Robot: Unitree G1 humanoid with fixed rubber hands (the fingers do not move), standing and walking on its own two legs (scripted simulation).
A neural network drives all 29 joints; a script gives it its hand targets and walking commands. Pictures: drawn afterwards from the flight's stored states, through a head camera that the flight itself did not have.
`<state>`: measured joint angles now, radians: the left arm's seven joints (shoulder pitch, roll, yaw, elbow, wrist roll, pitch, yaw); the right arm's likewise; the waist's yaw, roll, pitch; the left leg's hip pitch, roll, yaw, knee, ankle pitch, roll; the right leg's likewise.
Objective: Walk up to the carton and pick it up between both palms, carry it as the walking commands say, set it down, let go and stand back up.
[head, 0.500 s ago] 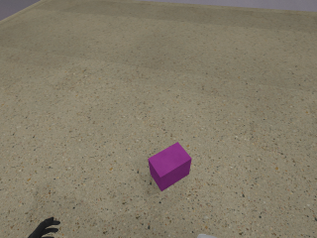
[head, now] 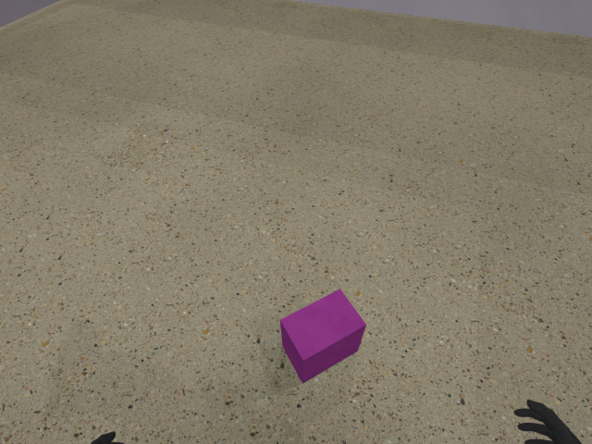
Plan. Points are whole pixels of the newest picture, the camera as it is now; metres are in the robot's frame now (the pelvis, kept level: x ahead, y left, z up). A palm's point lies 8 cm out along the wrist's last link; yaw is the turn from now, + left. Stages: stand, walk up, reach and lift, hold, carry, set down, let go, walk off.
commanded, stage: walk up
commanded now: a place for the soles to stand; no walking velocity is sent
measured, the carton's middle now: (321, 336) +0.54 -0.03 -0.65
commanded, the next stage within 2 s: none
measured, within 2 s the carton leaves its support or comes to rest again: neither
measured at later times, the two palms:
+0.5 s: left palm (90, 427) +0.16 +0.31 -0.06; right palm out of the picture +0.08 -0.37 -0.06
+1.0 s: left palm out of the picture +0.08 +0.20 -0.09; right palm out of the picture +0.25 -0.50 -0.05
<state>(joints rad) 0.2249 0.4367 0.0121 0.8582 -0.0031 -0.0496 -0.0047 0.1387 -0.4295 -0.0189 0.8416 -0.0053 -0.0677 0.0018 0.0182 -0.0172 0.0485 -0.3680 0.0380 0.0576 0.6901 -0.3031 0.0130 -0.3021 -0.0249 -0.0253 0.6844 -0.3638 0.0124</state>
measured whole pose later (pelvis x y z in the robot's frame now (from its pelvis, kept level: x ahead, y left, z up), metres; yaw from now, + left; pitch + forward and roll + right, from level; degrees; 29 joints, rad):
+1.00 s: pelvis +0.10 -0.15 -0.01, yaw +15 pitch -2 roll +0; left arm 0.29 0.49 0.13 0.65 0.05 0.06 -0.08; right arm 0.39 -0.52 -0.08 0.82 -0.03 -0.11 -0.07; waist 0.05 -0.06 0.06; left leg -0.39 -0.01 0.08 0.71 -0.29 0.07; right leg -0.34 -0.05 -0.11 0.84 -0.47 -0.06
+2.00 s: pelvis +0.18 -0.23 +0.01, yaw +32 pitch -1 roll +0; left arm 0.09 0.44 0.02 0.95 0.00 -0.04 0.00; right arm 0.09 -0.45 -0.02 0.96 -0.01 -0.02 0.02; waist 0.01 0.01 0.05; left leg -0.30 -0.02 -0.05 0.62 -0.30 0.01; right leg -0.29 -0.10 -0.12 0.60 -0.28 0.03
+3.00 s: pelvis +0.20 -0.25 +0.00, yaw +29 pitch +1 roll +0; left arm 0.03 0.34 0.18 0.58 0.06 0.15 -0.08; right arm 0.06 -0.33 -0.14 0.55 -0.07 0.19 0.05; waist 0.05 0.01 0.22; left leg -0.34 0.04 -0.02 0.66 -0.34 -0.03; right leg -0.36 -0.03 -0.07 0.65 -0.31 0.00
